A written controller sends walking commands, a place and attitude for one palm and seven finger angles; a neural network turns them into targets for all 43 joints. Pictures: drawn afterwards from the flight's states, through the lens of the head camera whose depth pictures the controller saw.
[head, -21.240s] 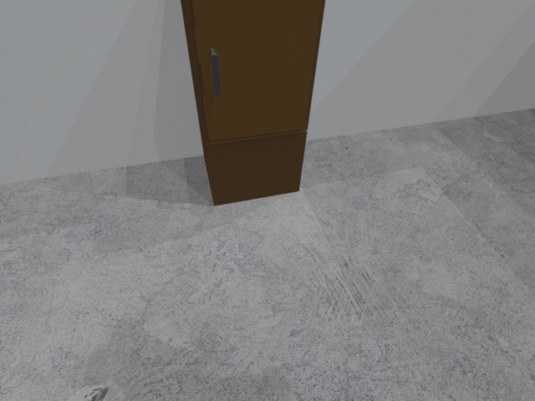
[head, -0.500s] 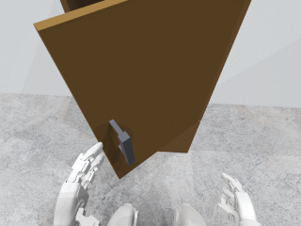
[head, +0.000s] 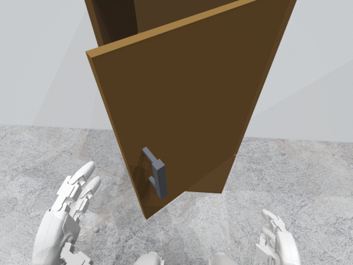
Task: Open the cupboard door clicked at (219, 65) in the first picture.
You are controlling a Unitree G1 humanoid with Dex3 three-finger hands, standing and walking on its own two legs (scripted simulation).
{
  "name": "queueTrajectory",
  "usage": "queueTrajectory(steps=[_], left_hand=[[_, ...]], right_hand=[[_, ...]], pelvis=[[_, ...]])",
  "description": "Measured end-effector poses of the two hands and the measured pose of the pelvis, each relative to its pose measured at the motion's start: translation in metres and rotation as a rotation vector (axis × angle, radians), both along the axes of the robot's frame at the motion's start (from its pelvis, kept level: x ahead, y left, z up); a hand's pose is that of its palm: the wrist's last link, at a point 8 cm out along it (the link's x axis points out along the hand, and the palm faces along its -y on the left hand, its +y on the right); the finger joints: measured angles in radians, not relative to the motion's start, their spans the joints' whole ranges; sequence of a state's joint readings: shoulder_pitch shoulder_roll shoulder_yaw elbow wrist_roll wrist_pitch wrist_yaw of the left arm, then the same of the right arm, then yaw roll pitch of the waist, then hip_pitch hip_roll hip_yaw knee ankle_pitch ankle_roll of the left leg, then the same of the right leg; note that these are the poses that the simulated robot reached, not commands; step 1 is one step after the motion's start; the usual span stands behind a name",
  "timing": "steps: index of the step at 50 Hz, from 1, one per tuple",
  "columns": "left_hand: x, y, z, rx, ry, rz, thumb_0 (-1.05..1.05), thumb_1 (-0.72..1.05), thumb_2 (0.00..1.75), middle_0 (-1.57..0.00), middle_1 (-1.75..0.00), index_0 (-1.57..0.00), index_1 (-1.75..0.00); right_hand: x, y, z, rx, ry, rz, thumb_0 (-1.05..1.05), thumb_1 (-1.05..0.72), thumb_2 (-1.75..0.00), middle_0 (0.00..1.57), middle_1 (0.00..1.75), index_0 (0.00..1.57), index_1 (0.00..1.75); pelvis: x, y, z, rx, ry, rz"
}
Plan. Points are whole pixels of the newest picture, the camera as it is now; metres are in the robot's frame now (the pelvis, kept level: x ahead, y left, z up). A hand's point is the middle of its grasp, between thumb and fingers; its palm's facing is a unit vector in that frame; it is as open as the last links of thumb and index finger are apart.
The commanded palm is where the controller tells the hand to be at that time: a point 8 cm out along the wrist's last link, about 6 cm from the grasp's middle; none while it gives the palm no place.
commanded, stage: draw the hand back to the body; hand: left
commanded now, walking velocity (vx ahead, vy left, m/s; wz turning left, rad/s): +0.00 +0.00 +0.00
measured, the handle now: (155, 174) +0.31 +0.08 +0.05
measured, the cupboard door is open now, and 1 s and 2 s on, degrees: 41 41 41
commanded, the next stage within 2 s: step back with the hand held close in 1.30 s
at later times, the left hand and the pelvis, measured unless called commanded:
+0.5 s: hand (43, 201) +0.19 +0.22 +0.16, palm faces +0.24 -0.90 -0.36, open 14.1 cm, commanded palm +0.15 +0.27 +0.19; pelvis +0.03 +0.02 +0.06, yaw +0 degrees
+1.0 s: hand out of the picture +0.22 +0.27 +0.27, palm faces +0.50 -0.77 -0.40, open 8.3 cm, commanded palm +0.17 +0.30 +0.26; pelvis +0.03 +0.00 +0.09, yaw -1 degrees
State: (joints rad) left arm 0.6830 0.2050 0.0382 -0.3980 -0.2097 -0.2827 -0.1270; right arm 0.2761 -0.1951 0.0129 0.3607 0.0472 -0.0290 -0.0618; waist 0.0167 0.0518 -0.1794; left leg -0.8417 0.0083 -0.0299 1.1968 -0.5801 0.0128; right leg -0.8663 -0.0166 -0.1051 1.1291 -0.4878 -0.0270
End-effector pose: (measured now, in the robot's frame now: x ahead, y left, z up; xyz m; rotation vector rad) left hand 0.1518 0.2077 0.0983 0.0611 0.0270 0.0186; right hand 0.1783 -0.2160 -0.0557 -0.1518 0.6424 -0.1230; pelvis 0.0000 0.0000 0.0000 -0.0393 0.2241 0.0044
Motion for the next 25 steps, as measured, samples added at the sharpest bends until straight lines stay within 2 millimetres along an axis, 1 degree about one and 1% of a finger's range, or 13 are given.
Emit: queueTrajectory(steps=[7, 12, 13, 15, 17, 21, 25], left_hand=[[-0.002, 0.006, 0.013, 0.002, 0.019, -0.040, -0.01, -0.50, 0.30, -0.15, -0.30, -0.15, -0.30], [0.002, 0.022, 0.032, 0.031, -0.022, -0.026, -0.01, -0.47, 0.32, -0.15, -0.30, -0.16, -0.30], [0.003, 0.027, 0.037, 0.074, -0.019, -0.006, -0.01, -0.45, 0.32, -0.16, -0.30, -0.16, -0.30], [0.004, 0.035, 0.047, 0.163, 0.007, 0.056, -0.01, -0.41, 0.34, -0.16, -0.30, -0.16, -0.30], [0.004, 0.043, 0.055, 0.215, 0.033, 0.122, -0.01, -0.36, 0.36, -0.16, -0.30, -0.16, -0.30], [0.004, 0.050, 0.067, 0.266, 0.067, 0.205, -0.01, -0.25, 0.41, -0.16, -0.30, -0.17, -0.30], [0.007, 0.056, 0.081, 0.300, 0.055, 0.247, -0.01, -0.12, 0.46, -0.17, -0.30, -0.17, -0.30]], right_hand=[[-0.004, 0.003, 0.023, -0.033, -0.033, 0.014, 0.01, -0.90, -0.90, 0.20, 0.30, 0.21, 0.30], [0.000, 0.003, 0.034, -0.039, -0.057, 0.006, 0.01, -0.90, -0.90, 0.20, 0.30, 0.21, 0.30], [0.000, 0.004, 0.036, -0.042, -0.057, 0.002, 0.01, -0.90, -0.90, 0.20, 0.30, 0.21, 0.30], [0.002, 0.006, 0.041, -0.049, -0.053, -0.008, 0.01, -0.90, -0.90, 0.20, 0.30, 0.21, 0.30], [0.004, 0.008, 0.045, -0.046, -0.055, -0.016, 0.01, -0.91, -0.90, 0.20, 0.30, 0.21, 0.30], [0.008, 0.015, 0.051, -0.036, -0.056, -0.008, 0.01, -0.91, -0.90, 0.20, 0.30, 0.21, 0.30], [0.010, 0.020, 0.055, -0.034, -0.047, 0.012, 0.01, -0.91, -0.90, 0.20, 0.30, 0.21, 0.30]], pelvis=[[0.004, 0.007, 0.015, -0.005, -0.038, 0.004], [0.008, 0.011, 0.022, -0.010, -0.064, 0.001], [0.009, 0.011, 0.024, -0.008, -0.069, -0.003], [0.013, 0.012, 0.030, -0.004, -0.082, -0.008], [0.017, 0.014, 0.036, -0.004, -0.097, -0.007], [0.022, 0.019, 0.047, -0.001, -0.126, -0.008], [0.026, 0.020, 0.055, 0.005, -0.157, -0.008]])
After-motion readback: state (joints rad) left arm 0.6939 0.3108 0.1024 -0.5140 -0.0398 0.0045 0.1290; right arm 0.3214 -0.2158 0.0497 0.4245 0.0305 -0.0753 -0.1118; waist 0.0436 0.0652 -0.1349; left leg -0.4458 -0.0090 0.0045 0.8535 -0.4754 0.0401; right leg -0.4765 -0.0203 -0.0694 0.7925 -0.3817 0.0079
